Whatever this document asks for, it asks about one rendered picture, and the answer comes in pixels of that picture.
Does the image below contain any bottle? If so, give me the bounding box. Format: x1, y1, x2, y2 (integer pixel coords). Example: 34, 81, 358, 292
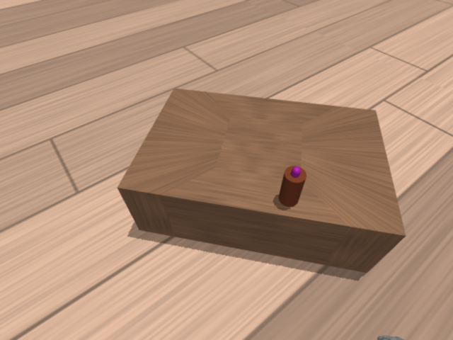
279, 166, 306, 207

